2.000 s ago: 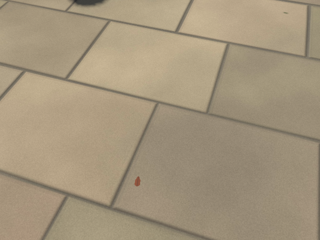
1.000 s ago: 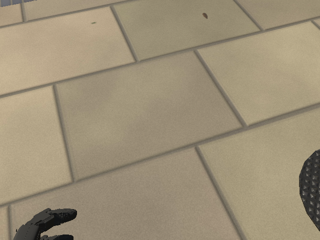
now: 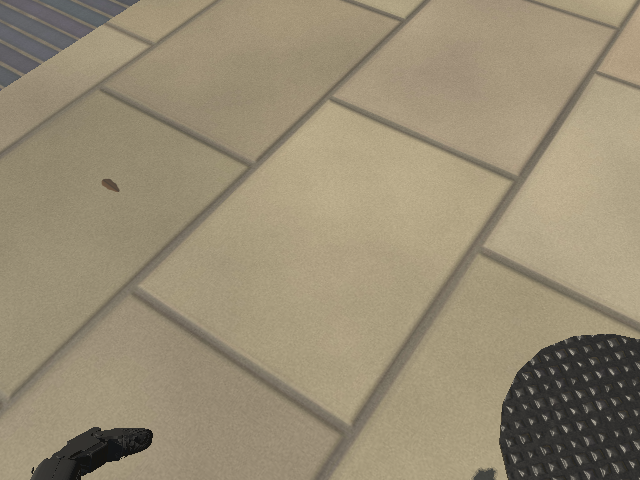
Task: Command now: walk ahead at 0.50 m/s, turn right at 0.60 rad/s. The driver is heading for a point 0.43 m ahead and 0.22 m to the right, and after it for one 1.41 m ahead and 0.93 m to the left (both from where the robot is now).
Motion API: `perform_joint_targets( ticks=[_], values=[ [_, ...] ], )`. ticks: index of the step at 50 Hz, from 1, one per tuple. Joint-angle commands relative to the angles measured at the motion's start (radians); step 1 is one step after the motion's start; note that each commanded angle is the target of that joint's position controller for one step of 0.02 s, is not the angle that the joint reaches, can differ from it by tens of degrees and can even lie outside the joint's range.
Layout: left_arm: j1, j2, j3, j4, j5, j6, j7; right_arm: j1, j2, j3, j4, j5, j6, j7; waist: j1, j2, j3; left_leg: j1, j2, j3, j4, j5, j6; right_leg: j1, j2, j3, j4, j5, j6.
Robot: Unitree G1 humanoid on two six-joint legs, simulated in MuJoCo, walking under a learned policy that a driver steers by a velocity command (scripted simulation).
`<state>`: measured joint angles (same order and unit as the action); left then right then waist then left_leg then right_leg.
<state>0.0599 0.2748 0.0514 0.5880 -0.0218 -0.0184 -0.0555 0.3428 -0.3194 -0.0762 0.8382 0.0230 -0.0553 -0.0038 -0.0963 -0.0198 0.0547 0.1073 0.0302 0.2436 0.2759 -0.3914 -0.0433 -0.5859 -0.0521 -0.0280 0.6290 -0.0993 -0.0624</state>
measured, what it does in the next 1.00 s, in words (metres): walks ahead: right foot, then left foot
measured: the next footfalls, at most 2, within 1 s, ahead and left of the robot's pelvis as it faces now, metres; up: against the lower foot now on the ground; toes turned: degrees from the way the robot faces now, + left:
right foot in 0.04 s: +0.19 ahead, -0.10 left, +0.00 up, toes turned -3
left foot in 0.52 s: +0.50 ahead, +0.05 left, +0.00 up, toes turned -16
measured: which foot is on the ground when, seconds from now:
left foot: down 0.00-0.04, up 0.06-0.50, down 0.52-1.00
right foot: up 0.00-0.02, down 0.04-0.54, up 0.56-0.98, down 1.00-1.00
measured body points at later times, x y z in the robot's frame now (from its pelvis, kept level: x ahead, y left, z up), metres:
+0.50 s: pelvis +0.30 -0.02 +0.00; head +0.32 -0.03 +0.45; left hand +0.41 +0.27 -0.10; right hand +0.47 -0.30 -0.07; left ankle +0.47 +0.06 -0.72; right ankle +0.15 -0.10 -0.73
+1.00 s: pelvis +0.57 -0.08 +0.00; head +0.59 -0.08 +0.45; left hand +0.84 +0.13 -0.05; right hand +0.54 -0.37 -0.12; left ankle +0.46 +0.06 -0.72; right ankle +0.66 -0.21 -0.73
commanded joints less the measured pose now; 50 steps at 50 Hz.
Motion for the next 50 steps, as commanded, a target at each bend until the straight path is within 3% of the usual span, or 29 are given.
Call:
perform_joint_targets(
  ticks=[1, 2, 3, 4, 5, 6, 7, 8, 9, 11, 16, 19, 22, 24, 25, 26, 27, 28, 29, 30, 31, 32, 35, 40, 44, 47, 48, 49, 50],
  values=[
    [0.189, 0.167, 0.077, -0.029, 0.001, -0.004, 0.004, -0.053, -0.21, -0.049, -0.065, 0.016, 0.01, -0.015, 0.191, 0.105, -0.134, -0.076, 0.219, -0.024, 0.337, 1.076, 0.122, 0.345, 0.116, -0.084, -0.072, -0.041, -0.083],
    [0.372, 0.234, 0.111, 0.02, -0.003, 0.006, 0.022, -0.043, -0.175, -0.033, -0.078, -0.001, 0.007, -0.02, 0.273, 0.04, -0.224, -0.299, 0.183, -0.024, 0.62, 0.85, 0.082, 0.658, 0.073, 0.034, -0.092, -0.026, -0.13],
    [0.346, 0.359, 0.126, 0.016, -0.017, 0.0, 0.033, 0.057, -0.019, 0.019, -0.142, -0.05, -0.015, -0.004, 0.14, -0.254, -0.306, -0.772, -0.004, -0.077, 0.991, -0.133, 0.018, 1.004, -0.207, 0.589, -0.136, -0.15, -0.312],
    [0.382, 0.285, 0.102, -0.018, -0.009, -0.018, 0.029, -0.037, -0.084, 0.015, -0.157, -0.018, -0.054, 0.008, 0.214, -0.154, -0.457, -0.89, -0.048, -0.315, 1.122, -0.214, 0.025, 1.051, -0.285, 0.875, -0.304, -0.329, -0.372],
    [0.35, 0.226, 0.082, 0.0, 0.002, -0.034, 0.025, -0.15, -0.144, -0.001, -0.189, 0.021, -0.075, 0.015, 0.232, -0.091, -0.303, -0.966, 0.002, -0.331, 1.104, -0.107, 0.045, 0.953, -0.253, 0.729, -0.337, -0.255, -0.309],
    [0.295, 0.202, 0.074, 0.002, 0.001, -0.042, 0.026, -0.164, -0.129, 0.006, -0.194, 0.015, -0.086, 0.012, 0.187, -0.032, -0.211, -0.93, 0.042, -0.328, 1.012, -0.017, 0.055, 0.805, -0.211, 0.612, -0.337, -0.16, -0.275],
    [0.224, 0.172, 0.063, -0.006, 0.001, -0.043, 0.028, -0.16, -0.129, 0.003, -0.18, -0.012, -0.087, 0.005, 0.142, 0.003, -0.15, -0.863, 0.071, -0.327, 0.927, 0.029, 0.045, 0.666, -0.171, 0.517, -0.344, -0.049, -0.249],
    [0.18, 0.152, 0.054, -0.019, 0.014, -0.044, 0.032, -0.14, -0.137, -0.003, -0.175, -0.025, -0.078, 0.006, 0.104, -0.02, -0.126, -0.789, 0.089, -0.335, 0.88, 0.064, 0.037, 0.567, -0.142, 0.46, -0.363, 0.041, -0.243],
    [0.158, 0.148, 0.052, -0.024, 0.019, -0.045, 0.035, -0.128, -0.134, -0.005, -0.172, -0.03, -0.067, 0.008, 0.083, -0.029, -0.115, -0.748, 0.091, -0.332, 0.849, 0.08, 0.025, 0.507, -0.127, 0.439, -0.385, 0.082, -0.244],
    [0.161, 0.158, 0.054, -0.009, 0.013, -0.049, 0.046, -0.127, -0.105, 0.001, -0.169, -0.038, -0.048, 0.009, 0.071, -0.019, -0.093, -0.717, 0.083, -0.307, 0.77, 0.11, -0.007, 0.416, -0.109, 0.381, -0.403, 0.17, -0.25],
    [0.227, 0.19, 0.062, 0.038, 0.004, -0.04, 0.07, -0.316, -0.041, 0.027, -0.218, -0.037, -0.042, 0.016, 0.137, -0.039, -0.037, -0.644, 0.016, -0.286, 0.404, 0.424, -0.038, 0.302, -0.022, 0.28, -0.394, 0.078, -0.181],
    [0.284, 0.197, 0.065, 0.069, -0.003, -0.035, 0.073, -0.391, -0.057, 0.023, -0.242, -0.019, -0.052, 0.027, 0.168, -0.049, -0.032, -0.585, -0.017, -0.303, 0.292, 0.49, -0.028, 0.32, -0.041, 0.334, -0.361, -0.006, -0.159],
    [0.31, 0.166, 0.054, 0.1, 0.001, -0.033, 0.074, -0.364, -0.083, 0.014, -0.231, -0.017, -0.06, 0.041, 0.163, -0.082, -0.039, -0.6, 0.006, -0.311, 0.248, 0.448, 0.016, 0.454, -0.105, 0.37, -0.29, -0.002, -0.143],
    [0.308, 0.17, 0.055, 0.112, 0.007, -0.027, 0.07, -0.321, -0.094, 0.006, -0.223, -0.019, -0.062, 0.041, 0.14, -0.107, -0.032, -0.558, -0.004, -0.273, 0.229, 0.35, 0.063, 0.504, -0.126, 0.373, -0.24, 0.125, -0.126],
    [0.302, 0.157, 0.049, 0.113, 0.009, -0.025, 0.068, -0.247, -0.112, -0.006, -0.202, -0.025, -0.063, 0.036, 0.102, -0.096, -0.069, -0.457, -0.03, -0.242, 0.198, 0.334, 0.096, 0.518, -0.09, 0.34, -0.149, 0.286, -0.107],
    [0.306, 0.125, 0.035, 0.107, 0.019, -0.024, 0.067, -0.122, -0.147, -0.019, -0.181, -0.033, -0.067, 0.032, 0.048, -0.053, -0.184, -0.257, 0.035, -0.308, 0.228, 0.384, 0.15, 0.474, -0.041, 0.279, 0.052, 0.323, -0.077],
    [0.42, 0.082, 0.018, 0.097, 0.014, -0.034, 0.068, 0.001, -0.237, -0.041, -0.165, -0.046, -0.066, 0.034, 0.054, 0.16, -0.356, 0.108, 0.226, -0.666, 0.217, 0.322, 0.311, 0.189, 0.082, 0.183, 0.402, 0.084, 0.003],
    [0.443, 0.09, 0.012, 0.101, 0.011, -0.046, 0.067, 0.062, -0.212, -0.042, -0.127, -0.013, -0.055, 0.048, 0.046, 0.343, -0.378, 0.223, 0.331, -1.037, 0.03, 0.052, 0.397, -0.054, 0.152, 0.148, 0.618, -0.434, 0.052],
    [0.336, 0.168, 0.028, 0.083, 0.0, -0.056, 0.064, 0.019, -0.144, -0.02, -0.141, 0.008, -0.051, 0.05, 0.028, 0.209, -0.239, 0.142, 0.318, -1.035, -0.01, -0.117, 0.353, -0.167, 0.086, 0.188, 0.682, -0.408, 0.043],
    [0.222, 0.172, 0.027, 0.059, -0.001, -0.065, 0.062, -0.033, -0.117, -0.011, -0.157, -0.005, -0.041, 0.045, 0.023, 0.107, -0.138, 0.018, 0.274, -0.906, -0.017, -0.083, 0.316, -0.176, 0.049, 0.165, 0.665, -0.334, 0.037],
    [0.158, 0.155, 0.024, 0.038, 0.013, -0.075, 0.06, -0.061, -0.11, -0.007, -0.161, -0.017, -0.035, 0.044, 0.037, 0.054, -0.054, -0.099, 0.232, -0.811, -0.034, 0.029, 0.308, -0.177, 0.025, 0.143, 0.6, -0.288, 0.036],
    [0.154, 0.145, 0.027, 0.036, 0.029, -0.081, 0.06, -0.076, -0.095, -0.002, -0.166, -0.023, -0.035, 0.039, 0.062, 0.055, -0.044, -0.156, 0.197, -0.749, -0.043, 0.124, 0.295, -0.134, -0.007, 0.147, 0.517, -0.239, 0.038],
    [0.174, 0.103, 0.019, 0.04, 0.041, -0.084, 0.058, -0.068, -0.089, 0.001, -0.164, -0.017, -0.031, 0.025, 0.091, 0.117, -0.072, -0.217, 0.137, -0.642, -0.066, 0.322, 0.297, -0.044, -0.007, 0.114, 0.355, -0.208, 0.072],
    [0.005, 0.056, -0.005, 0.012, 0.032, -0.089, 0.05, -0.006, -0.142, -0.02, -0.14, -0.001, -0.013, -0.004, 0.044, 0.11, -0.051, -0.322, 0.091, -0.545, -0.067, 0.374, 0.267, 0.063, 0.04, 0.092, 0.021, 0.045, 0.12],
    [-0.091, 0.078, 0.001, -0.005, 0.016, -0.101, 0.038, 0.062, -0.139, -0.022, -0.122, 0.008, 0.007, -0.014, 0.019, 0.115, -0.047, -0.314, 0.098, -0.596, -0.021, 0.303, 0.242, 0.15, 0.077, 0.111, -0.11, 0.126, 0.12],
    [-0.069, 0.114, 0.019, -0.002, 0.009, -0.112, 0.037, 0.055, -0.139, -0.027, -0.125, 0.009, 0.017, -0.018, 0.055, 0.144, -0.051, -0.278, 0.115, -0.667, 0.045, 0.281, 0.215, 0.241, 0.074, 0.122, -0.176, 0.058, 0.089],
    [-0.011, 0.129, 0.03, 0.016, 0.01, -0.114, 0.041, 0.042, -0.124, -0.024, -0.13, 0.008, 0.02, -0.018, 0.092, 0.145, -0.069, -0.291, 0.095, -0.663, 0.094, 0.295, 0.195, 0.329, 0.065, 0.114, -0.215, 0.053, 0.066],
    [0.082, 0.159, 0.045, 0.033, 0.018, -0.116, 0.05, 0.03, -0.092, -0.013, -0.14, 0.002, 0.018, -0.015, 0.14, 0.132, -0.129, -0.337, 0.051, -0.627, 0.212, 0.316, 0.165, 0.484, 0.017, 0.137, -0.224, 0.029, 0.031],
    [0.24, 0.218, 0.062, 0.051, 0.031, -0.115, 0.06, 0.028, -0.029, 0.009, -0.163, -0.015, 0.013, -0.012, 0.204, 0.013, -0.265, -0.46, -0.014, -0.535, 0.493, 0.171, 0.128, 0.725, -0.161, 0.305, -0.211, -0.047, -0.036]
  ],
)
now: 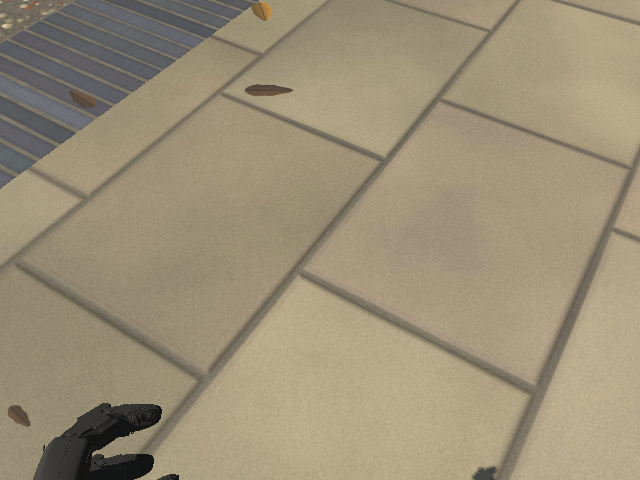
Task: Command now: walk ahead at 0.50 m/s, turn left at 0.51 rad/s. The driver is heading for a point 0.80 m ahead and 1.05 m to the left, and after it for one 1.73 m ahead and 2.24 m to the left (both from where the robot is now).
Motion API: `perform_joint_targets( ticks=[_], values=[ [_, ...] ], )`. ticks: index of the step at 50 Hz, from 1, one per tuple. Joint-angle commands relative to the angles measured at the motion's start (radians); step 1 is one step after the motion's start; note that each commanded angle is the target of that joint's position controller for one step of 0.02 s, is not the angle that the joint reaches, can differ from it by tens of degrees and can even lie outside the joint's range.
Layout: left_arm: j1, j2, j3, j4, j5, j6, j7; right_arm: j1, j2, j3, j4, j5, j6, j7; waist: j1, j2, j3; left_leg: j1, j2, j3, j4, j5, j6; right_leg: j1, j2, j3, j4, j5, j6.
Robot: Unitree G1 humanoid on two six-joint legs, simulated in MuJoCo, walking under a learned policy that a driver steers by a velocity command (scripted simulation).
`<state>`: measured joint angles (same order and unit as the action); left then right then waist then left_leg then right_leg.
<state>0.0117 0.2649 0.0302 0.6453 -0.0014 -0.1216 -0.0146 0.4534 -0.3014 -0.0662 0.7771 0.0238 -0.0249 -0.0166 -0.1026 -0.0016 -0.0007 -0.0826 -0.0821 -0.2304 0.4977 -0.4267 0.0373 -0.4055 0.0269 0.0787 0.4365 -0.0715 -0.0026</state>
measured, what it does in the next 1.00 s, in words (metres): walks ahead, turning left: left foot, then right foot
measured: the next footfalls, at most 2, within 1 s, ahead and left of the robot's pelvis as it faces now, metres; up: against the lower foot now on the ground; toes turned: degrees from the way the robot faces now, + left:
left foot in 0.48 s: +0.39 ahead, +0.18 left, +0.00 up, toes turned +20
right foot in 0.96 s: +0.73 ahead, +0.12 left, +0.00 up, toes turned +39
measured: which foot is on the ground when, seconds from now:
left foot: down 0.00-0.00, up 0.02-0.46, down 0.48-0.98, up 1.00-1.00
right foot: down 0.00-0.48, up 0.50-0.94, down 0.96-1.00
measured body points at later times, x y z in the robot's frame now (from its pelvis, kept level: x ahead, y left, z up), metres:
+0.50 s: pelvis +0.26 +0.05 -0.02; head +0.30 +0.07 +0.43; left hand +0.17 +0.34 -0.14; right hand +0.56 -0.10 -0.08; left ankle +0.35 +0.17 -0.73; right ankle +0.11 -0.13 -0.72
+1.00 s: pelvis +0.54 +0.13 -0.01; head +0.56 +0.15 +0.44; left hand +0.60 +0.46 -0.07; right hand +0.74 -0.10 -0.12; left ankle +0.36 +0.17 -0.72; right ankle +0.69 +0.09 -0.73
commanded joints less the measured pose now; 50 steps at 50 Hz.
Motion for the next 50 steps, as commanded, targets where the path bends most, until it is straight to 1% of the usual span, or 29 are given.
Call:
perform_joint_targets(
  ticks=[1, 2, 3, 4, 5, 6, 8, 11, 16, 20, 22, 23, 24, 25, 26, 27, 28, 29, 30, 31, 34, 37, 40, 42, 45, 47, 48, 49, 50],
  values=[
    [0.353, 0.297, 0.101, 0.03, 0.013, 0.008, 0.015, 0.044, 0.005, 0.018, -0.138, 0.01, -0.027, 0.001, 0.152, -0.31, -0.304, -0.582, -0.009, 0.072, 0.552, -0.167, -0.002, 0.776, -0.44, 0.615, -0.093, -0.28, -0.25],
    [0.332, 0.208, 0.084, 0.027, -0.002, 0.012, 0.008, 0.031, -0.098, -0.003, -0.113, 0.023, -0.026, -0.004, 0.168, -0.223, -0.216, -0.704, 0.074, 0.064, 0.691, -0.145, -0.017, 0.715, -0.442, 0.672, -0.137, -0.456, -0.247],
    [0.295, 0.149, 0.068, 0.022, -0.004, 0.014, 0.01, -0.062, -0.144, -0.018, -0.118, 0.015, -0.021, -0.003, 0.187, -0.138, -0.099, -0.727, 0.103, 0.073, 0.729, -0.05, -0.023, 0.609, -0.39, 0.517, -0.147, -0.393, -0.207],
    [0.248, 0.126, 0.057, 0.021, 0.003, 0.015, 0.009, -0.101, -0.135, -0.02, -0.121, 0.005, -0.016, -0.004, 0.168, -0.085, -0.045, -0.696, 0.132, 0.092, 0.719, 0.023, -0.034, 0.513, -0.343, 0.392, -0.165, -0.255, -0.185],
    [0.219, 0.101, 0.05, 0.029, 0.007, 0.017, 0.008, -0.133, -0.124, -0.022, -0.133, -0.003, -0.014, 0.001, 0.154, -0.084, -0.002, -0.684, 0.153, 0.096, 0.686, 0.068, -0.04, 0.442, -0.308, 0.307, -0.186, -0.154, -0.177],
    [0.204, 0.093, 0.046, 0.037, 0.014, 0.017, 0.009, -0.14, -0.107, -0.023, -0.142, 0.0, -0.01, 0.009, 0.134, -0.109, 0.014, -0.65, 0.176, 0.103, 0.668, 0.098, -0.042, 0.386, -0.284, 0.236, -0.208, -0.091, -0.168],
    [0.2, 0.099, 0.051, 0.054, 0.01, 0.01, 0.009, -0.155, -0.066, -0.015, -0.158, 0.006, -0.001, 0.019, 0.122, -0.116, 0.022, -0.63, 0.191, 0.128, 0.635, 0.13, -0.051, 0.334, -0.268, 0.146, -0.248, -0.013, -0.177],
    [0.202, 0.14, 0.064, 0.081, 0.006, 0.005, 0.012, -0.214, -0.045, -0.005, -0.193, -0.002, 0.002, 0.028, 0.122, -0.08, 0.037, -0.657, 0.203, 0.138, 0.526, 0.218, -0.068, 0.324, -0.28, 0.05, -0.281, 0.104, -0.198],
    [0.23, 0.186, 0.07, 0.118, -0.002, 0.016, 0.016, -0.353, -0.028, 0.011, -0.232, -0.002, -0.015, 0.058, 0.167, -0.044, 0.058, -0.581, 0.18, 0.205, 0.25, 0.45, -0.041, 0.342, -0.254, -0.117, -0.28, 0.186, -0.162],
    [0.282, 0.224, 0.08, 0.152, -0.021, 0.036, 0.018, -0.436, -0.046, 0.006, -0.281, 0.001, -0.014, 0.077, 0.174, -0.048, 0.075, -0.562, 0.149, 0.254, 0.146, 0.384, 0.009, 0.451, -0.29, -0.176, -0.221, 0.316, -0.13],
    [0.286, 0.256, 0.089, 0.154, -0.027, 0.049, 0.025, -0.398, -0.081, -0.012, -0.287, -0.006, -0.007, 0.079, 0.131, -0.081, 0.026, -0.453, 0.086, 0.311, 0.133, 0.281, 0.051, 0.49, -0.291, -0.217, -0.092, 0.639, -0.107],
    [0.284, 0.27, 0.093, 0.152, -0.029, 0.056, 0.029, -0.311, -0.115, -0.031, -0.271, -0.008, -0.001, 0.076, 0.075, -0.088, -0.03, -0.329, 0.045, 0.334, 0.118, 0.252, 0.079, 0.482, -0.282, -0.24, 0.047, 0.773, -0.094],
    [0.279, 0.257, 0.087, 0.147, -0.029, 0.06, 0.034, -0.149, -0.163, -0.061, -0.231, -0.004, 0.005, 0.064, -0.014, -0.063, -0.112, -0.087, 0.013, 0.327, 0.065, 0.31, 0.117, 0.382, -0.252, -0.266, 0.255, 0.754, -0.064],
    [0.313, 0.199, 0.063, 0.129, 0.004, 0.054, 0.035, -0.005, -0.243, -0.088, -0.201, 0.003, 0.019, 0.041, -0.058, 0.076, -0.209, 0.223, 0.16, 0.097, 0.059, 0.335, 0.179, 0.121, -0.201, -0.271, 0.574, 0.336, -0.023],
    [0.4, 0.083, 0.022, 0.072, 0.028, 0.027, 0.015, -0.063, -0.323, -0.087, -0.225, 0.003, 0.006, 0.043, 0.07, 0.292, -0.329, 0.486, 0.397, -0.502, -0.078, 0.117, 0.368, -0.275, 0.009, -0.131, 0.886, -0.526, 0.022],
    [0.28, 0.193, 0.044, 0.069, -0.006, 0.0, 0.001, -0.031, -0.223, -0.064, -0.24, -0.001, -0.006, 0.048, -0.024, 0.154, -0.373, 0.488, 0.405, -0.568, -0.177, 0.007, 0.348, -0.363, -0.026, 0.035, 0.954, -0.499, 0.007],
    [0.2, 0.211, 0.049, 0.036, -0.035, -0.014, -0.004, -0.067, -0.19, -0.051, -0.226, -0.008, -0.019, 0.05, -0.016, 0.119, -0.213, 0.368, 0.375, -0.427, -0.198, 0.068, 0.304, -0.42, -0.062, 0.018, 0.916, -0.398, -0.007],
    [0.185, 0.189, 0.041, 0.037, -0.022, -0.021, 0.003, -0.123, -0.175, -0.047, -0.226, -0.007, -0.026, 0.048, 0.029, 0.025, -0.126, 0.218, 0.33, -0.317, -0.202, 0.183, 0.277, -0.381, -0.102, 0.012, 0.832, -0.318, -0.008],
    [0.19, 0.188, 0.045, 0.044, 0.0, -0.02, 0.011, -0.18, -0.156, -0.04, -0.234, -0.014, -0.028, 0.046, 0.069, 0.01, -0.079, 0.097, 0.296, -0.237, -0.21, 0.313, 0.26, -0.319, -0.126, 0.011, 0.751, -0.274, 0.002],
    [0.213, 0.191, 0.049, 0.049, 0.007, -0.009, 0.011, -0.212, -0.137, -0.032, -0.247, -0.027, -0.03, 0.043, 0.104, 0.03, -0.066, 0.016, 0.272, -0.192, -0.23, 0.4, 0.255, -0.254, -0.142, 0.019, 0.721, -0.246, 0.009],
    [0.219, 0.156, 0.042, 0.052, 0.02, 0.019, 0.015, -0.217, -0.136, -0.032, -0.227, -0.019, -0.037, 0.031, 0.126, 0.041, -0.042, -0.112, 0.243, -0.112, -0.266, 0.525, 0.269, -0.203, -0.135, -0.006, 0.614, -0.199, 0.057],
    [0.102, 0.118, 0.027, 0.02, 0.023, 0.024, 0.015, -0.178, -0.161, -0.04, -0.198, -0.012, -0.033, 0.011, 0.092, 0.049, -0.003, -0.17, 0.192, -0.043, -0.27, 0.494, 0.233, -0.199, -0.106, -0.017, 0.403, -0.006, 0.084],
    [-0.011, 0.097, 0.015, -0.006, 0.012, 0.015, 0.002, -0.133, -0.172, -0.045, -0.17, -0.005, -0.024, 0.002, 0.046, 0.069, 0.01, -0.207, 0.16, -0.03, -0.255, 0.384, 0.185, -0.104, -0.053, -0.024, 0.193, 0.161, 0.081],
    [-0.052, 0.113, 0.02, -0.021, 0.0, 0.009, -0.005, -0.099, -0.177, -0.048, -0.148, 0.001, -0.021, 0.002, 0.033, 0.08, 0.015, -0.182, 0.18, -0.078, -0.235, 0.331, 0.175, -0.073, -0.037, -0.008, 0.132, 0.178, 0.073],
    [-0.046, 0.153, 0.037, -0.027, -0.005, -0.001, -0.012, -0.085, -0.162, -0.047, -0.131, 0.004, -0.013, -0.002, 0.049, 0.108, 0.012, -0.087, 0.215, -0.17, -0.151, 0.297, 0.156, -0.046, -0.033, 0.025, 0.063, 0.085, 0.044],
    [0.038, 0.173, 0.053, -0.007, -0.007, -0.009, -0.009, -0.103, -0.149, -0.045, -0.132, 0.001, -0.006, -0.003, 0.098, 0.136, -0.007, -0.074, 0.206, -0.198, -0.075, 0.33, 0.132, 0.066, -0.028, 0.004, 0.023, 0.014, 0.007],
    [0.13, 0.198, 0.068, 0.011, 0.002, -0.013, -0.002, -0.103, -0.112, -0.032, -0.136, -0.003, -0.006, 0.0, 0.143, 0.123, -0.07, -0.102, 0.158, -0.165, 0.038, 0.356, 0.101, 0.222, -0.06, 0.013, 0.002, 0.005, -0.028],
    [0.273, 0.249, 0.083, 0.022, 0.016, -0.014, 0.007, -0.087, -0.049, -0.008, -0.151, -0.018, -0.008, 0.002, 0.196, 0.009, -0.211, -0.216, 0.092, -0.078, 0.316, 0.21, 0.063, 0.473, -0.229, 0.173, 0.017, -0.056, -0.089],
    [0.355, 0.321, 0.102, 0.061, 0.019, 0.003, 0.003, 0.051, -0.003, 0.008, -0.179, 0.014, -0.016, 0.004, 0.136, -0.325, -0.325, -0.572, -0.033, 0.053, 0.634, -0.18, -0.005, 0.769, -0.44, 0.639, -0.076, -0.306, -0.254]
  ],
)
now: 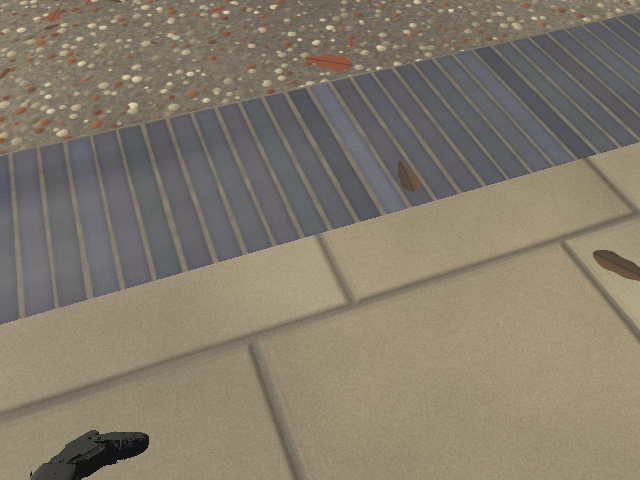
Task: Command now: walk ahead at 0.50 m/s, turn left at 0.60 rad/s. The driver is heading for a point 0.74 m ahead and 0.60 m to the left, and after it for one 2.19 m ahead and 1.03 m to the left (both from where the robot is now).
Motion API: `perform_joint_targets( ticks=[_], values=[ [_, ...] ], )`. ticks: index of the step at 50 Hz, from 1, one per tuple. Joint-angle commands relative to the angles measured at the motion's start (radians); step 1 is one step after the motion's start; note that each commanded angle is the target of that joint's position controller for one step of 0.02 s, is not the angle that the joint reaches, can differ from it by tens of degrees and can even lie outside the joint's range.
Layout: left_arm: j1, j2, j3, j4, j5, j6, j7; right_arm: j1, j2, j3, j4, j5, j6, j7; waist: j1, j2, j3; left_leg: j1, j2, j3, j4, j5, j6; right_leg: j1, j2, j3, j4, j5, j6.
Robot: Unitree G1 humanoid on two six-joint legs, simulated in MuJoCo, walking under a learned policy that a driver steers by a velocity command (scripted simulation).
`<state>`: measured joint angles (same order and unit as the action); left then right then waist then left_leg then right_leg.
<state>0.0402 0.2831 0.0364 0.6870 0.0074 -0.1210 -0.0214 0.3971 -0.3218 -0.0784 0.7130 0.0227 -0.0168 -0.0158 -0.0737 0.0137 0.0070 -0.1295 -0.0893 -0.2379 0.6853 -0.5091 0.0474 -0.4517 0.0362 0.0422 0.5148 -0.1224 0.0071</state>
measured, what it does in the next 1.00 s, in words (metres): walks ahead, turning left: left foot, then right foot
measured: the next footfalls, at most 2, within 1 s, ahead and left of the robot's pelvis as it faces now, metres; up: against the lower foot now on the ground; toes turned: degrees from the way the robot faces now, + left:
left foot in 0.44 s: +0.30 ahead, +0.15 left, +0.00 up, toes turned +17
right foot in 0.86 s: +0.37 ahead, -0.07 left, +0.00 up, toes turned +36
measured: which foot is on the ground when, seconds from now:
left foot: up 0.00-0.42, down 0.44-0.86, up 0.88-1.00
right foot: down 0.00-0.44, up 0.46-0.84, down 0.86-1.00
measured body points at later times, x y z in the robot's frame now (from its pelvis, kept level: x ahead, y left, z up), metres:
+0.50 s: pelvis +0.19 +0.02 +0.00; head +0.24 +0.05 +0.45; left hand +0.21 +0.34 -0.12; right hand +0.46 -0.17 -0.07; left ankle +0.26 +0.13 -0.72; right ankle +0.11 -0.13 -0.66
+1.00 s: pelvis +0.25 -0.01 +0.02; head +0.29 -0.01 +0.47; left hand +0.20 +0.30 -0.07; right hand +0.55 -0.16 -0.08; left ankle +0.19 +0.11 -0.65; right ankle +0.33 -0.09 -0.72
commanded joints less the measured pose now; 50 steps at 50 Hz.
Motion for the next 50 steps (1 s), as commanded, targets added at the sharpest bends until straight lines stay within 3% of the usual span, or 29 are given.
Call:
perform_joint_targets(
  ticks=[1, 2, 3, 4, 5, 7, 9, 13, 17, 20, 21, 22, 23, 24, 25, 26, 27, 28, 30, 31, 35, 39, 42, 43, 44, 45, 46, 48, 50],
  values=[
    [0.304, 0.209, 0.077, 0.006, -0.013, 0.007, 0.002, 0.084, -0.09, 0.002, -0.091, 0.023, -0.023, -0.004, 0.134, -0.232, -0.259, -0.644, 0.058, 0.04, 0.573, -0.061, -0.029, 0.767, -0.452, 0.754, -0.219, -0.497, -0.242],
    [0.263, 0.154, 0.062, -0.003, -0.013, 0.012, 0.007, -0.03, -0.145, -0.016, -0.101, 0.014, -0.017, -0.004, 0.158, -0.152, -0.134, -0.668, 0.089, 0.061, 0.599, 0.032, -0.034, 0.649, -0.405, 0.594, -0.233, -0.452, -0.196],
    [0.21, 0.134, 0.052, -0.008, -0.002, 0.017, 0.008, -0.08, -0.139, -0.018, -0.109, 0.003, -0.011, -0.007, 0.142, -0.092, -0.068, -0.634, 0.122, 0.09, 0.581, 0.101, -0.04, 0.535, -0.362, 0.461, -0.244, -0.306, -0.172],
    [0.173, 0.108, 0.044, -0.004, 0.005, 0.021, 0.01, -0.118, -0.127, -0.021, -0.122, -0.007, -0.01, -0.005, 0.126, -0.087, -0.004, -0.61, 0.143, 0.089, 0.541, 0.143, -0.049, 0.441, -0.329, 0.36, -0.256, -0.12, -0.175],
    [0.153, 0.095, 0.039, 0.0, 0.013, 0.019, 0.015, -0.112, -0.11, -0.023, -0.125, -0.003, -0.005, 0.001, 0.1, -0.113, 0.011, -0.553, 0.163, 0.095, 0.514, 0.16, -0.054, 0.378, -0.301, 0.268, -0.262, 0.05, -0.166],
    [0.136, 0.095, 0.041, 0.016, 0.008, 0.015, 0.016, -0.091, -0.07, -0.019, -0.125, 0.001, 0.009, 0.002, 0.075, -0.135, 0.005, -0.507, 0.161, 0.138, 0.462, 0.144, -0.074, 0.335, -0.278, 0.132, -0.256, 0.357, -0.18],
    [0.129, 0.133, 0.054, 0.035, 0.002, 0.018, 0.021, -0.12, -0.041, -0.01, -0.148, -0.006, 0.019, 0.002, 0.069, -0.129, -0.003, -0.523, 0.163, 0.165, 0.373, 0.181, -0.093, 0.338, -0.29, 0.055, -0.259, 0.534, -0.202],
    [0.1, 0.165, 0.062, 0.05, -0.009, 0.048, 0.037, -0.18, -0.024, 0.0, -0.163, -0.008, 0.021, 0.024, 0.086, -0.114, -0.039, -0.432, 0.162, 0.216, 0.148, 0.414, -0.088, 0.342, -0.27, -0.088, -0.266, 0.54, -0.19],
    [0.121, 0.193, 0.069, 0.076, -0.03, 0.066, 0.038, -0.261, -0.044, -0.01, -0.198, -0.01, 0.024, 0.054, 0.107, -0.104, -0.033, -0.369, 0.142, 0.247, -0.019, 0.45, -0.049, 0.396, -0.285, -0.14, -0.212, 0.493, -0.164],
    [0.104, 0.219, 0.081, 0.074, -0.054, 0.077, 0.04, -0.219, -0.087, -0.034, -0.206, -0.015, 0.03, 0.062, 0.064, -0.105, -0.056, -0.276, 0.095, 0.286, -0.121, 0.369, 0.008, 0.427, -0.293, -0.158, -0.05, 0.598, -0.132],
    [0.103, 0.203, 0.077, 0.073, -0.056, 0.081, 0.041, -0.135, -0.114, -0.051, -0.184, -0.017, 0.028, 0.056, 0.019, -0.073, -0.094, -0.15, 0.058, 0.302, -0.207, 0.446, 0.039, 0.395, -0.254, -0.191, 0.094, 0.59, -0.101],
    [0.157, 0.174, 0.066, 0.072, -0.031, 0.078, 0.037, -0.05, -0.187, -0.077, -0.172, -0.017, 0.028, 0.035, -0.01, 0.044, -0.155, 0.061, 0.122, 0.18, -0.248, 0.784, 0.095, 0.247, -0.182, -0.213, 0.316, 0.374, -0.036],
    [0.229, 0.082, 0.034, 0.041, 0.038, 0.075, 0.026, -0.068, -0.288, -0.085, -0.198, -0.026, 0.032, 0.013, 0.072, 0.318, -0.231, 0.331, 0.393, -0.195, -0.161, 1.265, 0.273, -0.109, -0.027, -0.21, 0.672, -0.529, 0.047],
    [0.227, 0.134, 0.031, 0.044, 0.02, 0.074, 0.014, -0.075, -0.232, -0.064, -0.231, -0.039, 0.02, 0.023, 0.025, 0.225, -0.423, 0.362, 0.482, -0.402, -0.248, 1.004, 0.39, -0.169, 0.007, 0.023, 0.831, -0.589, 0.049],
    [0.139, 0.183, 0.046, 0.033, -0.014, 0.08, 0.011, -0.123, -0.184, -0.053, -0.234, -0.03, 0.011, 0.031, 0.008, 0.111, -0.331, 0.284, 0.426, -0.304, -0.284, 0.872, 0.339, -0.21, -0.033, 0.053, 0.834, -0.499, 0.039],
    [0.105, 0.171, 0.043, 0.021, -0.016, 0.087, 0.018, -0.166, -0.158, -0.046, -0.222, -0.012, 0.008, 0.029, 0.032, 0.06, -0.228, 0.183, 0.367, -0.216, -0.299, 0.765, 0.277, -0.225, -0.061, 0.046, 0.771, -0.424, 0.036],
    [0.092, 0.162, 0.043, 0.028, -0.004, 0.096, 0.03, -0.196, -0.14, -0.039, -0.221, -0.005, 0.012, 0.024, 0.051, 0.02, -0.174, 0.092, 0.331, -0.177, -0.317, 0.691, 0.238, -0.206, -0.083, 0.049, 0.699, -0.378, 0.04],
    [0.094, 0.166, 0.045, 0.024, -0.001, 0.105, 0.035, -0.228, -0.14, -0.037, -0.223, -0.009, 0.018, 0.018, 0.078, 0.037, -0.142, -0.005, 0.301, -0.147, -0.339, 0.656, 0.22, -0.146, -0.086, 0.049, 0.632, -0.345, 0.043],
    [0.121, 0.143, 0.04, 0.034, -0.002, 0.114, 0.037, -0.256, -0.151, -0.042, -0.229, -0.029, 0.025, 0.009, 0.1, 0.078, -0.136, -0.091, 0.262, -0.113, -0.354, 0.669, 0.213, -0.062, -0.055, 0.024, 0.531, -0.31, 0.057],
    [0.127, 0.133, 0.037, 0.038, -0.002, 0.116, 0.04, -0.253, -0.155, -0.044, -0.225, -0.031, 0.027, 0.004, 0.099, 0.084, -0.145, -0.103, 0.254, -0.106, -0.351, 0.677, 0.215, -0.04, -0.045, 0.023, 0.48, -0.303, 0.067],
    [0.097, 0.112, 0.03, 0.028, -0.003, 0.122, 0.04, -0.252, -0.168, -0.052, -0.213, -0.021, 0.04, -0.014, 0.082, 0.104, -0.156, -0.152, 0.226, -0.134, -0.353, 0.493, 0.193, 0.03, -0.023, 0.037, 0.33, -0.222, 0.079],
    [0.072, 0.117, 0.036, 0.009, -0.009, 0.113, 0.029, -0.249, -0.16, -0.05, -0.207, -0.02, 0.053, -0.01, 0.065, 0.142, -0.13, -0.156, 0.215, -0.216, -0.344, 0.35, 0.165, 0.073, -0.005, 0.046, 0.199, -0.214, 0.057],
    [0.138, 0.12, 0.048, 0.023, -0.007, 0.1, 0.019, -0.264, -0.146, -0.045, -0.205, -0.003, 0.064, -0.012, 0.105, 0.143, -0.119, -0.187, 0.172, -0.233, -0.279, 0.328, 0.111, 0.217, -0.01, 0.023, -0.06, -0.091, 0.013],
    [0.17, 0.175, 0.064, 0.024, 0.007, 0.102, 0.024, -0.231, -0.111, -0.035, -0.2, -0.003, 0.064, -0.013, 0.1, 0.062, -0.124, -0.265, 0.115, -0.177, -0.179, 0.201, 0.056, 0.313, -0.139, 0.121, -0.147, -0.076, -0.036],
    [0.148, 0.272, 0.084, 0.018, 0.03, 0.113, 0.03, -0.205, -0.071, -0.027, -0.22, -0.003, 0.061, -0.013, 0.053, -0.221, -0.075, -0.463, -0.052, 0.041, 0.036, -0.032, -0.01, 0.347, -0.354, 0.367, -0.223, 0.001, -0.166],
    [0.129, 0.241, 0.08, 0.002, 0.052, 0.109, 0.031, -0.206, -0.15, -0.05, -0.218, -0.018, 0.047, -0.013, 0.074, -0.279, -0.062, -0.491, -0.026, 0.082, 0.282, -0.102, -0.057, 0.261, -0.461, 0.499, -0.26, 0.046, -0.276],
    [0.065, 0.185, 0.062, -0.024, 0.044, 0.105, 0.04, -0.186, -0.194, -0.068, -0.194, -0.013, 0.048, -0.01, 0.051, -0.2, -0.048, -0.476, 0.008, 0.064, 0.401, -0.034, -0.071, 0.239, -0.419, 0.412, -0.243, 0.058, -0.261],
    [0.002, 0.13, 0.049, -0.039, 0.009, 0.107, 0.051, -0.142, -0.16, -0.068, -0.146, -0.011, 0.068, -0.016, 0.035, -0.144, -0.024, -0.493, 0.022, 0.093, 0.508, 0.076, -0.104, 0.261, -0.306, 0.235, -0.211, 0.046, -0.183],
    [0.026, 0.121, 0.042, -0.036, 0.003, 0.115, 0.059, -0.156, -0.115, -0.054, -0.15, -0.005, 0.078, -0.012, 0.055, -0.14, -0.008, -0.504, 0.035, 0.135, 0.535, 0.119, -0.129, 0.276, -0.274, 0.14, -0.212, 0.122, -0.19]
  ],
)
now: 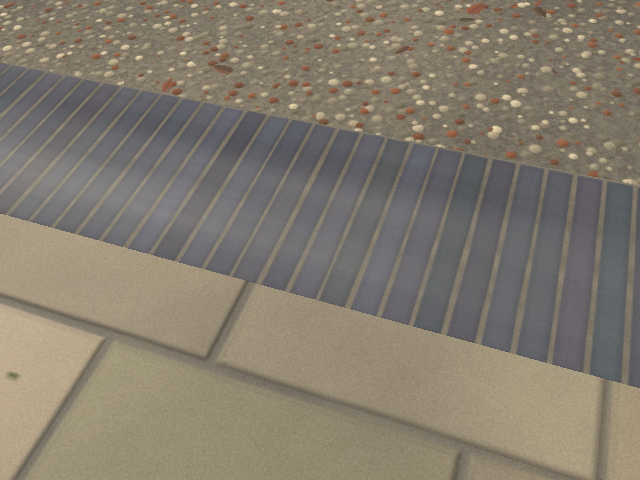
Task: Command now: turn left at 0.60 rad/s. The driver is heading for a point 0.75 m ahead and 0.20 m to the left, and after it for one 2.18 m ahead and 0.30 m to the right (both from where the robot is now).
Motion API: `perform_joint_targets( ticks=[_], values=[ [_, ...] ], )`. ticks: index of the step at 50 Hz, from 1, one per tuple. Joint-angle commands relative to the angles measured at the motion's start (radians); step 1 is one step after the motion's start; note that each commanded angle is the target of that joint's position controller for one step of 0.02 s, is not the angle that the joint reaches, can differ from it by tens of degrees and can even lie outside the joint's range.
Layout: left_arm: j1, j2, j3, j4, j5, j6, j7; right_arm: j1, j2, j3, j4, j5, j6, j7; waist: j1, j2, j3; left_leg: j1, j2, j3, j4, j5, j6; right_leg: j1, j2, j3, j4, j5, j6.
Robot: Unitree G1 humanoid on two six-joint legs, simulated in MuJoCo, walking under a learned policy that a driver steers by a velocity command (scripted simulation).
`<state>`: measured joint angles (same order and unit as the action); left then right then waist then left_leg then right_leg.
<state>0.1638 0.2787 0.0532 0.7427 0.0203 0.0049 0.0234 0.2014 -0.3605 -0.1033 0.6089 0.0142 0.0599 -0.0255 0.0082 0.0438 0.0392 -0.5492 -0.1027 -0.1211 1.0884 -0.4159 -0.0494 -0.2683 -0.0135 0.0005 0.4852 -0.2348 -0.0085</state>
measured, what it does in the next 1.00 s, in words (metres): walks ahead, turning left: left foot, then right foot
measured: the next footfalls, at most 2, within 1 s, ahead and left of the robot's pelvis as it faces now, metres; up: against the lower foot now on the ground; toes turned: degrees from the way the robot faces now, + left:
left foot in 0.28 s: +0.01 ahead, +0.15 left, +0.00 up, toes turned +12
right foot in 0.72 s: +0.28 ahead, -0.01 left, +0.00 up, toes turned +20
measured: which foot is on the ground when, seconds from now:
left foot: up 0.00-0.26, down 0.28-0.74, up 0.76-1.00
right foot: down 0.00-0.28, up 0.30-0.70, down 0.72-1.00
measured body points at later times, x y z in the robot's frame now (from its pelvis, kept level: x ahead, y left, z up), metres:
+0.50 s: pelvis +0.03 +0.06 +0.01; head +0.04 +0.09 +0.46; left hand +0.10 +0.38 -0.10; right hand +0.20 -0.19 -0.07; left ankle -0.02 +0.14 -0.74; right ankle +0.13 -0.09 -0.67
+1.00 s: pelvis +0.16 +0.06 +0.00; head +0.18 +0.07 +0.44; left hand +0.21 +0.34 -0.12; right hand +0.34 -0.16 -0.13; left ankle +0.10 +0.20 -0.74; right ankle +0.24 -0.02 -0.74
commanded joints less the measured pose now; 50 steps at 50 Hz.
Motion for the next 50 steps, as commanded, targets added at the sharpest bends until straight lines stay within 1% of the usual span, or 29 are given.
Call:
perform_joint_targets(
  ticks=[1, 3, 6, 11, 12, 13, 14, 15, 16, 17, 18, 19, 20, 21, 23, 28, 33, 35, 36, 37, 38, 39, 40, 41, 42, 44, 46, 48, 50],
  values=[
    [-0.075, 0.128, 0.027, -0.088, -0.006, -0.006, 0.017, 0.009, -0.063, -0.023, -0.059, 0.01, 0.0, -0.001, -0.009, -0.183, -0.041, -0.095, 0.06, 0.043, 0.09, 0.043, -0.042, 0.128, -0.218, 0.153, -0.184, 0.247, -0.181],
    [-0.021, 0.148, 0.036, -0.077, -0.002, 0.003, 0.021, -0.052, -0.044, -0.012, -0.087, 0.012, -0.003, 0.003, 0.034, -0.205, -0.057, -0.111, 0.091, 0.063, -0.018, 0.044, -0.058, 0.219, -0.239, 0.136, -0.176, 0.286, -0.199],
    [-0.011, 0.191, 0.054, -0.073, -0.009, 0.011, 0.014, -0.078, -0.022, 0.004, -0.107, 0.004, -0.005, 0.016, 0.05, -0.223, -0.088, -0.011, 0.128, 0.101, -0.178, 0.01, -0.055, 0.236, -0.271, 0.096, -0.163, 0.343, -0.209],
    [-0.025, 0.226, 0.072, -0.062, -0.036, 0.01, -0.006, -0.045, -0.043, -0.003, -0.104, 0.007, 0.006, 0.035, 0.029, -0.237, -0.102, 0.166, 0.117, 0.171, -0.428, 0.057, -0.002, 0.203, -0.304, 0.042, -0.112, 0.411, -0.19],
    [-0.039, 0.226, 0.073, -0.06, -0.046, 0.009, -0.006, -0.016, -0.041, -0.006, -0.094, 0.007, 0.008, 0.039, 0.004, -0.227, -0.105, 0.224, 0.109, 0.185, -0.529, 0.128, 0.024, 0.186, -0.299, 0.022, -0.077, 0.402, -0.166],
    [-0.026, 0.213, 0.072, -0.05, -0.056, 0.007, -0.006, 0.025, -0.045, -0.012, -0.075, 0.008, 0.009, 0.038, -0.014, -0.204, -0.121, 0.322, 0.084, 0.203, -0.628, 0.198, 0.058, 0.135, -0.283, -0.011, -0.037, 0.275, -0.127],
    [0.023, 0.172, 0.062, -0.029, -0.048, 0.004, -0.011, 0.083, -0.077, -0.027, -0.054, 0.012, 0.009, 0.03, -0.028, -0.117, -0.139, 0.484, 0.093, 0.143, -0.687, 0.251, 0.1, 0.006, -0.242, -0.069, 0.065, 0.074, -0.063],
    [-0.002, 0.082, 0.032, -0.056, -0.003, 0.0, -0.02, 0.167, -0.173, -0.053, -0.044, 0.019, 0.002, 0.015, -0.044, 0.159, -0.143, 0.664, 0.322, -0.191, -0.738, 0.321, 0.197, -0.282, -0.121, -0.175, 0.389, -0.307, 0.029],
    [-0.092, 0.096, 0.035, -0.128, -0.002, -0.016, -0.015, 0.193, -0.24, -0.06, -0.057, -0.005, -0.03, 0.026, -0.082, 0.244, -0.145, 0.629, 0.48, -0.522, -0.806, 0.093, 0.398, -0.516, 0.008, -0.041, 0.581, -0.436, 0.055],
    [-0.156, 0.152, 0.051, -0.137, -0.025, -0.031, -0.017, 0.178, -0.166, -0.04, -0.052, -0.014, -0.061, 0.034, -0.111, 0.142, -0.109, 0.609, 0.454, -0.504, -0.87, -0.111, 0.393, -0.562, -0.034, 0.054, 0.644, -0.364, 0.036],
    [-0.159, 0.179, 0.063, -0.137, -0.04, -0.042, -0.024, 0.142, -0.126, -0.023, -0.04, -0.011, -0.079, 0.032, -0.08, 0.135, -0.047, 0.562, 0.416, -0.444, -0.896, -0.215, 0.344, -0.57, -0.056, 0.068, 0.62, -0.26, 0.01],
    [-0.134, 0.182, 0.069, -0.11, -0.034, -0.05, -0.023, 0.101, -0.104, -0.013, -0.043, -0.003, -0.086, 0.025, -0.056, 0.104, -0.021, 0.537, 0.376, -0.391, -0.902, -0.201, 0.306, -0.553, -0.07, 0.067, 0.59, -0.18, 0.009],
    [-0.122, 0.183, 0.07, -0.103, -0.02, -0.058, -0.023, 0.077, -0.09, -0.004, -0.043, 0.002, -0.086, 0.018, -0.042, 0.111, -0.008, 0.519, 0.347, -0.351, -0.911, -0.148, 0.29, -0.532, -0.071, 0.069, 0.543, -0.109, 0.019],
    [-0.106, 0.17, 0.068, -0.09, -0.017, -0.066, -0.029, 0.071, -0.077, 0.005, -0.045, -0.006, -0.089, 0.011, -0.03, 0.118, -0.015, 0.505, 0.318, -0.305, -0.922, -0.087, 0.277, -0.492, -0.063, 0.057, 0.519, -0.037, 0.027],
    [-0.087, 0.142, 0.059, -0.067, -0.02, -0.08, -0.038, 0.086, -0.069, 0.009, -0.034, -0.018, -0.101, 0.003, -0.029, 0.096, -0.029, 0.508, 0.29, -0.232, -0.928, 0.052, 0.266, -0.451, -0.047, 0.034, 0.436, 0.077, 0.043],
    [-0.157, 0.085, 0.029, -0.076, -0.016, -0.084, -0.046, 0.115, -0.094, 0.005, 0.015, -0.02, -0.102, -0.001, -0.06, 0.088, 0.004, 0.424, 0.251, -0.099, -0.871, 0.409, 0.243, -0.29, -0.014, 0.014, 0.164, 0.184, 0.079],
    [-0.145, 0.115, 0.03, -0.084, -0.021, -0.085, -0.06, 0.13, -0.096, 0.006, 0.055, -0.008, -0.085, 0.005, -0.054, 0.079, -0.022, 0.427, 0.291, -0.14, -0.762, 0.583, 0.236, -0.179, 0.001, 0.024, 0.077, 0.159, 0.04],
    [-0.087, 0.125, 0.036, -0.069, -0.012, -0.09, -0.059, 0.104, -0.078, 0.013, 0.06, -0.003, -0.08, 0.003, -0.015, 0.071, -0.043, 0.436, 0.276, -0.157, -0.695, 0.587, 0.21, -0.084, 0.014, 0.011, -0.006, 0.201, 0.005],
    [-0.053, 0.134, 0.039, -0.06, 0.0, -0.095, -0.053, 0.111, -0.058, 0.02, 0.067, -0.004, -0.081, 0.002, 0.006, 0.049, -0.063, 0.427, 0.236, -0.142, -0.638, 0.616, 0.179, 0.011, 0.002, 0.019, -0.081, 0.324, -0.018],
    [-0.009, 0.183, 0.045, -0.065, 0.014, -0.1, -0.044, 0.131, -0.024, 0.032, 0.061, -0.025, -0.086, 0.0, 0.011, -0.023, -0.15, 0.386, 0.175, -0.104, -0.526, 0.54, 0.128, 0.172, -0.109, 0.12, -0.058, 0.639, -0.06],
    [0.033, 0.227, 0.051, -0.058, 0.021, -0.091, -0.038, 0.25, 0.014, 0.046, 0.071, -0.035, -0.089, -0.004, -0.028, -0.195, -0.287, 0.225, 0.089, -0.057, -0.348, 0.221, 0.062, 0.427, -0.263, 0.28, 0.013, 0.817, -0.201],
    [0.074, 0.134, 0.029, -0.033, 0.003, -0.076, -0.041, 0.236, -0.008, 0.046, 0.079, -0.031, -0.079, -0.011, 0.012, -0.282, -0.329, 0.169, 0.061, -0.041, -0.196, -0.212, 0.007, 0.415, -0.348, 0.424, -0.065, 0.72, -0.291],
    [0.058, 0.095, 0.011, -0.023, -0.015, -0.069, -0.047, 0.186, -0.063, 0.029, 0.074, -0.014, -0.062, -0.014, 0.013, -0.222, -0.251, 0.12, 0.08, -0.041, -0.119, -0.287, -0.014, 0.339, -0.333, 0.434, -0.117, 0.498, -0.277],
    [0.013, 0.1, 0.009, -0.021, -0.016, -0.063, -0.047, 0.155, -0.064, 0.023, 0.079, -0.008, -0.044, -0.02, 0.002, -0.174, -0.192, 0.094, 0.102, -0.032, -0.074, -0.252, -0.029, 0.276, -0.305, 0.402, -0.145, 0.334, -0.243],
    [-0.04, 0.098, 0.004, -0.029, -0.016, -0.057, -0.047, 0.137, -0.057, 0.022, 0.081, -0.011, -0.029, -0.023, -0.008, -0.161, -0.134, 0.089, 0.122, -0.015, -0.093, -0.218, -0.038, 0.196, -0.278, 0.355, -0.176, 0.233, -0.221],
    [-0.118, 0.105, 0.004, -0.033, -0.003, -0.046, -0.041, 0.136, -0.023, 0.027, 0.095, -0.011, -0.015, -0.026, -0.039, -0.186, -0.075, 0.178, 0.149, 0.011, -0.228, -0.137, -0.044, 0.055, -0.217, 0.273, -0.223, 0.101, -0.183],
    [-0.14, 0.104, 0.003, -0.029, 0.0, -0.038, -0.034, 0.147, 0.014, 0.039, 0.12, -0.016, -0.023, -0.025, -0.04, -0.199, -0.085, 0.288, 0.141, 0.05, -0.367, -0.046, -0.037, 0.002, -0.174, 0.194, -0.217, 0.127, -0.176],
    [-0.137, 0.103, 0.001, -0.017, -0.011, -0.032, -0.028, 0.158, 0.022, 0.039, 0.145, -0.019, -0.032, -0.019, -0.049, -0.173, -0.117, 0.386, 0.128, 0.081, -0.527, 0.149, -0.022, -0.008, -0.157, 0.157, -0.185, 0.108, -0.172],
    [-0.11, 0.071, -0.014, 0.004, -0.017, -0.032, -0.03, 0.134, 0.012, 0.039, 0.146, -0.036, -0.035, -0.014, -0.048, -0.136, -0.115, 0.476, 0.136, 0.069, -0.653, 0.302, 0.004, -0.051, -0.124, 0.137, -0.168, -0.041, -0.112]
  ],
)
Velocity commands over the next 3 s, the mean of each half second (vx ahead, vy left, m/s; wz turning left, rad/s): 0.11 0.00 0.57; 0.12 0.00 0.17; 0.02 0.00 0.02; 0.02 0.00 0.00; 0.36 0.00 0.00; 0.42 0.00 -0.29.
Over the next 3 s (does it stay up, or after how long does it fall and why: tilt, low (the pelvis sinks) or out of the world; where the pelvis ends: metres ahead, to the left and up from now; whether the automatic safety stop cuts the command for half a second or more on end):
stays up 0.58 0.26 0.00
